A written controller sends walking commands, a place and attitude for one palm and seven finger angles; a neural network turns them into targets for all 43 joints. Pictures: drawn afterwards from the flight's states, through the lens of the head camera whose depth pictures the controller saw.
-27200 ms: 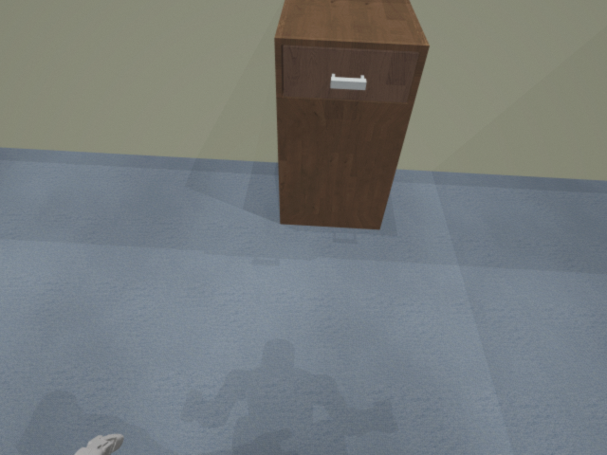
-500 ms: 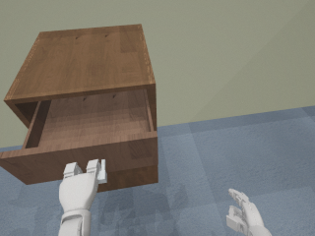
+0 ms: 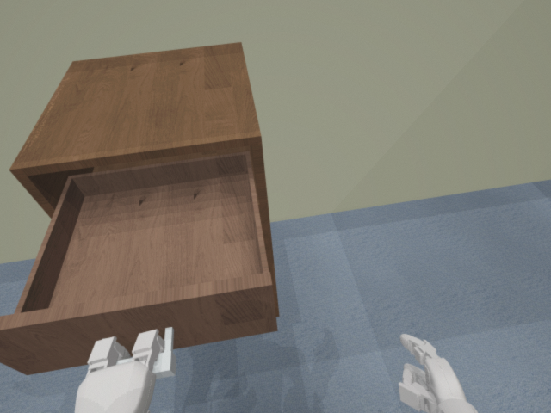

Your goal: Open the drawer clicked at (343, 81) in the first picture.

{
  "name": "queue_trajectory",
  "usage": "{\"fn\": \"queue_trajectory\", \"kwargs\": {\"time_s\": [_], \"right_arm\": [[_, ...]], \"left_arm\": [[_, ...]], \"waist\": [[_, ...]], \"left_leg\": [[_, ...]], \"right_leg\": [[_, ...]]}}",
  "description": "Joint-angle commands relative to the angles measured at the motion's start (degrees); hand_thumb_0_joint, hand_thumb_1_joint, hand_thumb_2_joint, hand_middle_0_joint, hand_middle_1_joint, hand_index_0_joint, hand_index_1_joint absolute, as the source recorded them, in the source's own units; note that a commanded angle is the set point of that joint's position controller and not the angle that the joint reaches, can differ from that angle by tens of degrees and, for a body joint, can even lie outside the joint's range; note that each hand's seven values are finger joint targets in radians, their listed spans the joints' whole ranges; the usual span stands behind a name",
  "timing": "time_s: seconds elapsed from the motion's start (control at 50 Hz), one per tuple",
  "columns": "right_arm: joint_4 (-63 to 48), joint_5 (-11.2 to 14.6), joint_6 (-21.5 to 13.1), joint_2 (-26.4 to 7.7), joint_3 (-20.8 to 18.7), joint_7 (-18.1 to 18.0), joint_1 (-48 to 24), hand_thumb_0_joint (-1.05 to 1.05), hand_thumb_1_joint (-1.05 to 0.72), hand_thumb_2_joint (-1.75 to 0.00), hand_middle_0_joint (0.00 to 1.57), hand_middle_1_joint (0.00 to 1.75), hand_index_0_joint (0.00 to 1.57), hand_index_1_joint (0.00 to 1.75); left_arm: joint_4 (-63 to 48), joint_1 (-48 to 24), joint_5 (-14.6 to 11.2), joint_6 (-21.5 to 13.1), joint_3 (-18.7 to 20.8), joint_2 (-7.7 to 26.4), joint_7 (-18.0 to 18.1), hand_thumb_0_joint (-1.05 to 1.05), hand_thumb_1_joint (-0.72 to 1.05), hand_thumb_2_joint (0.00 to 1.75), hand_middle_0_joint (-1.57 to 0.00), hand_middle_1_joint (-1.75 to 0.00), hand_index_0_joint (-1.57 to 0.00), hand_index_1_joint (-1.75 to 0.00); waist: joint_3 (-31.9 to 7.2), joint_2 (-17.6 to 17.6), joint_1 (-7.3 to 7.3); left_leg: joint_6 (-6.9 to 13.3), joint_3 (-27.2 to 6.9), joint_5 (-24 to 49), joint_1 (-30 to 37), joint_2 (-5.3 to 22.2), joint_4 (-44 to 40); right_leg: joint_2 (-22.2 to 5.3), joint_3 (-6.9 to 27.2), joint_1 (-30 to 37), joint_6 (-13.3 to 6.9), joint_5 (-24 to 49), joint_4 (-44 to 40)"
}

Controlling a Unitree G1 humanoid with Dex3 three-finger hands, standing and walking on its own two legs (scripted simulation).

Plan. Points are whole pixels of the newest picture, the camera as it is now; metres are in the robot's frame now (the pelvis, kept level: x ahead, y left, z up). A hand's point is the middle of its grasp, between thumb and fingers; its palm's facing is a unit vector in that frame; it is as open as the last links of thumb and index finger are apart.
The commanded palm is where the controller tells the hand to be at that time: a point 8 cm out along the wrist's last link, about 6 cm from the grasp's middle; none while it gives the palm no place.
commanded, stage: pull the drawer open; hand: left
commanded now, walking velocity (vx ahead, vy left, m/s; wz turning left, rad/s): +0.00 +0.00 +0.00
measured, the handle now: (135, 354) +0.20 +0.23 -0.01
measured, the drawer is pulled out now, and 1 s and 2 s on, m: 0.30 0.30 0.30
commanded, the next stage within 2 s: open the thumb to release the handle in 0.14 s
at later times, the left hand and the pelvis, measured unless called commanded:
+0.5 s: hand (139, 393) +0.16 +0.21 -0.02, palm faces +0.05 -0.09 -0.99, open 7.3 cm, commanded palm +0.13 +0.22 +0.03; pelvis -0.01 +0.00 -0.01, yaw +1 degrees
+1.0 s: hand (141, 392) +0.16 +0.21 -0.03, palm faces +0.04 -0.09 -1.00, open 13.7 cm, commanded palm +0.13 +0.21 +0.02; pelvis -0.02 +0.00 +0.00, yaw +2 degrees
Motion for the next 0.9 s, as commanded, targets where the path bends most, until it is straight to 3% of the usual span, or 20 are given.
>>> {"fn": "queue_trajectory", "kwargs": {"time_s": [0.0, 0.02, 0.08, 0.16, 0.2, 0.22, 0.24, 0.26, 0.32, 0.4, 0.42, 0.48, 0.54, 0.62, 0.68, 0.72, 0.78, 0.8, 0.82, 0.88], "right_arm": [[-10.7, -0.03, -3.67, -4.46, -1.29, -0.34, -10.04, 0.0, -0.9, -0.9, 0.2, 0.3, 0.2, 0.3], [-10.66, 0.16, -3.74, -4.34, -1.59, -0.54, -9.57, 0.0, -0.9, -0.9, 0.2, 0.3, 0.2, 0.3], [-10.74, 0.16, -3.79, -4.47, -1.51, -0.75, -9.58, 0.0, -0.9, -0.9, 0.2, 0.3, 0.2, 0.3], [-10.92, 0.04, -3.83, -4.58, -1.65, -0.96, -9.34, 0.0, -0.9, -0.9, 0.2, 0.3, 0.2, 0.3], [-11.18, -0.08, -3.74, -4.65, -1.48, -0.7, -9.32, 0.0, -0.9, -0.9, 0.2, 0.3, 0.2, 0.3], [-8.64, -0.03, -2.97, -5.48, -1.71, -2.05, -9.6, 0.0, -0.9, -0.9, 0.2, 0.3, 0.2, 0.3], [-8.94, -0.51, -3.44, -4.97, -1.92, -2.66, -9.8, 0.0, -0.9, -0.9, 0.2, 0.3, 0.2, 0.3], [-8.57, -0.25, -3.87, -4.64, -1.67, -2.95, -9.59, 0.0, -0.9, -0.9, 0.2, 0.3, 0.2, 0.3], [-8.27, 0.28, -3.91, -4.87, -1.98, -3.45, -9.7, 0.0, -0.9, -0.9, 0.2, 0.3, 0.2, 0.3], [-7.25, 0.78, -3.51, -4.9, -1.64, -4.43, -10.7, 0.0, -0.9, -0.9, 0.2, 0.3, 0.2, 0.3], [-7.12, 1.03, -3.45, -4.66, -1.73, -4.72, -10.6, 0.0, -0.9, -0.9, 0.2, 0.3, 0.2, 0.3], [-6.59, 1.3, -3.09, -4.83, -1.23, -5.44, -11.17, 0.0, -0.9, -0.9, 0.2, 0.3, 0.2, 0.3], [-6.72, 1.47, -2.96, -4.44, -0.8, -5.71, -11.67, 0.0, -0.9, -0.9, 0.2, 0.3, 0.2, 0.3], [-6.86, 1.51, -2.95, -4.33, -0.71, -5.72, -11.15, 0.0, -0.9, -0.9, 0.2, 0.3, 0.2, 0.3], [-6.8, 1.39, -3.05, -4.47, -0.79, -5.83, -11.03, 0.0, -0.9, -0.9, 0.2, 0.3, 0.2, 0.3], [-7.29, 1.24, -3.26, -4.16, -0.87, -5.42, -10.87, 0.0, -0.9, -0.9, 0.2, 0.3, 0.2, 0.3], [-7.18, 1.04, -3.31, -4.45, -1.13, -5.15, -10.49, 0.0, -0.9, -0.9, 0.2, 0.3, 0.2, 0.3], [-7.45, 0.96, -3.38, -4.42, -1.04, -4.89, -10.74, 0.0, -0.9, -0.9, 0.2, 0.3, 0.2, 0.3], [-7.05, 0.88, -3.59, -4.44, -1.17, -4.66, -10.54, 0.0, -0.9, -0.9, 0.2, 0.3, 0.2, 0.3], [-6.8, 0.7, -3.75, -4.89, -1.6, -4.68, -10.21, 0.0, -0.9, -0.9, 0.2, 0.3, 0.2, 0.3]], "left_arm": [[-11.83, 10.03, -0.67, -2.47, 2.37, 5.23, 3.05, 0.0, 0.9, 0.9, -0.4, -1.35, -0.4, -1.35], [-10.67, 10.63, -0.67, -2.58, 1.6, 3.85, 2.93, 0.0, 0.9, 0.9, -0.4, -1.35, -0.4, -1.35], [-10.91, 11.35, -1.01, -2.89, 4.04, 5.96, 3.02, 0.0, 0.9, 0.9, -0.4, -1.35, -0.4, -1.35], [-10.95, 9.01, -0.51, -2.18, 3.07, 5.0, 3.46, 0.0, 0.9, 0.9, -0.4, -1.35, -0.4, -1.35], [-12.62, 8.83, -0.51, -1.88, 3.4, 5.67, 3.69, 0.0, 0.9, 0.9, -0.4, -1.35, -0.4, -1.35], [-10.07, -7.5, 0.97, -1.6, 8.42, 10.79, 5.18, 0.0, 0.9, 0.9, -0.4, -1.35, -0.4, -1.35], [-10.19, -7.56, 1.58, -1.36, 8.51, 9.42, 6.14, 0.0, 0.83, 0.87, -0.4, -1.34, -0.4, -1.34], [-6.29, -4.69, 1.7, -0.88, 7.83, 8.28, 6.35, 0.0, 0.76, 0.84, -0.39, -1.34, -0.39, -1.34], [-6.43, -6.44, 0.27, 0.51, 6.91, 7.1, 6.66, 0.0, 0.55, 0.75, -0.38, -1.31, -0.38, -1.31], [-6.29, -10.09, -0.27, 3.07, 6.79, 8.23, 6.56, 0.0, 0.27, 0.63, -0.35, -1.28, -0.35, -1.28], [-4.71, -9.27, -0.25, 3.56, 5.44, 6.89, 6.18, 0.0, 0.2, 0.6, -0.35, -1.27, -0.35, -1.27], [-3.18, -10.56, -0.27, 4.48, 6.04, 8.1, 4.96, 0.0, -0.01, 0.51, -0.33, -1.25, -0.33, -1.25], [-3.34, -10.1, -0.12, 4.5, 5.44, 8.24, 3.83, 0.0, -0.22, 0.42, -0.32, -1.23, -0.32, -1.23], [-2.96, -10.18, -0.09, 3.86, 3.17, 6.5, 2.73, 0.0, -0.5, 0.3, -0.3, -1.2, -0.3, -1.2], [-2.77, -10.06, -0.06, 2.76, 5.47, 8.39, 2.63, 0.0, -0.5, 0.3, -0.3, -1.2, -0.3, -1.2], [-3.21, -8.55, 0.16, 2.14, 3.56, 6.53, 2.79, 0.0, -0.5, 0.3, -0.3, -1.2, -0.3, -1.2], [-3.69, -9.8, 0.36, 1.37, 4.35, 7.09, 3.31, 0.0, -0.5, 0.3, -0.3, -1.2, -0.3, -1.2], [-3.7, -9.13, 0.68, 1.3, 3.6, 6.35, 3.48, 0.0, -0.5, 0.3, -0.3, -1.2, -0.3, -1.2], [-1.39, -11.03, 0.96, 1.55, -0.6, 2.56, 3.5, 0.0, -0.5, 0.3, -0.3, -1.2, -0.3, -1.2], [-1.64, -13.81, 1.29, 1.3, 2.08, 5.14, 4.2, 0.0, -0.5, 0.3, -0.3, -1.2, -0.3, -1.2]], "waist": [[-4.57, -4.41, 1.85], [-3.41, -4.85, 1.46], [-5.06, -3.9, 1.94], [-4.8, -3.85, 1.43], [-7.22, -2.91, 1.85], [-5.15, -4.67, -1.34], [-7.4, -2.88, 0.41], [-5.0, -3.32, 0.18], [-7.12, -3.41, 0.47], [-9.97, -3.82, 0.73], [-7.76, -4.83, 0.4], [-7.04, -6.73, 0.84], [-7.04, -6.45, 1.53], [-4.49, -4.38, 1.0], [-5.48, -3.91, 1.4], [-4.93, -3.78, 1.43], [-5.62, -3.01, 1.12], [-5.55, -2.84, 1.44], [-3.82, -3.11, -0.14], [-5.44, -4.56, 0.08]], "left_leg": [[2.55, 0.55, 13.34, 5.56, -2.57, -3.85], [2.76, 0.61, 12.57, 4.66, -2.5, -3.75], [2.56, 0.54, 13.2, 3.77, -2.51, -3.29], [2.71, 0.69, 12.7, 3.65, -2.46, -2.69], [2.56, 0.74, 14.25, 4.7, -2.49, -2.63], [2.64, 0.42, 11.5, 2.86, -2.28, -1.78], [2.56, 0.86, 10.42, 2.83, -2.58, -1.58], [2.52, 0.72, 9.8, 2.4, -2.61, -1.73], [2.6, 0.88, 10.29, 3.75, -2.49, -2.71], [2.62, 1.32, 11.35, 5.56, -2.89, -3.49], [2.68, 1.35, 11.16, 4.96, -2.83, -3.8], [2.69, 1.34, 10.53, 4.63, -2.96, -5.05], [2.64, 1.55, 10.92, 5.55, -3.14, -5.71], [2.69, 1.38, 10.84, 6.71, -2.93, -6.51], [2.52, 1.22, 11.37, 6.97, -2.88, -6.56], [2.57, 1.31, 11.21, 7.13, -2.83, -6.43], [2.44, 1.01, 11.62, 7.37, -2.68, -6.3], [2.47, 1.1, 11.77, 7.65, -2.73, -6.09], [2.59, 0.91, 11.33, 6.85, -2.56, -5.38], [2.5, 0.52, 11.03, 6.3, -2.33, -5.23]], "right_leg": [[-1.36, 2.07, 1.97, -1.06, 18.95, -9.72], [-1.33, 1.37, 1.89, -1.01, 18.47, -9.72], [-1.4, 1.76, 2.69, -1.12, 20.47, -8.88], [-1.49, 1.49, 1.43, -0.86, 20.07, -8.55], [-1.5, 1.82, 1.98, -1.01, 21.62, -7.79], [-1.48, 2.01, -1.93, -0.55, 18.81, -7.7], [-1.76, 1.91, -0.72, -0.29, 17.2, -7.71], [-1.66, 1.21, -1.42, -0.45, 16.42, -8.2], [-1.5, 0.3, 0.13, -0.43, 16.43, -8.42], [-1.7, 0.66, 2.7, 0.0, 17.89, -9.35], [-1.71, 0.32, 2.67, 0.03, 18.33, -9.93], [-1.84, 0.96, 4.2, 0.17, 17.67, -11.45], [-1.96, 1.05, 4.89, 0.29, 17.8, -11.79], [-1.77, 0.22, 3.78, 0.03, 16.2, -12.49], [-1.65, 0.8, 4.38, -0.16, 17.02, -12.61], [-1.66, 0.1, 3.61, -0.18, 16.48, -12.12], [-1.42, 0.0, 3.01, -0.49, 16.05, -11.75], [-1.42, -0.13, 2.44, -0.45, 15.86, -11.54], [-1.58, -0.82, 0.41, -0.34, 15.46, -11.16], [-1.43, -0.86, 0.34, -0.5, 14.86, -10.64]]}}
